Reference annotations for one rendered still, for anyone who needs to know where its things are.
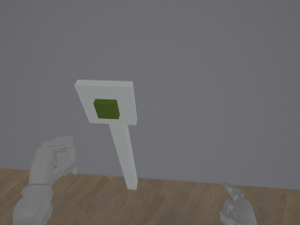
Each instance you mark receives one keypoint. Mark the robot right hand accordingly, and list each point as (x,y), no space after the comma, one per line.
(241,211)

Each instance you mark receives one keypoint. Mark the button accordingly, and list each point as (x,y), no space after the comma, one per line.
(106,108)

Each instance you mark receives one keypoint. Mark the robot left hand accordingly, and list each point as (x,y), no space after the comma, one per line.
(45,160)

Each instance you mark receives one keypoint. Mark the left robot forearm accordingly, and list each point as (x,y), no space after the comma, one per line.
(35,207)

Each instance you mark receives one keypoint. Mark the panel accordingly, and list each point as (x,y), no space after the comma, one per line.
(123,92)

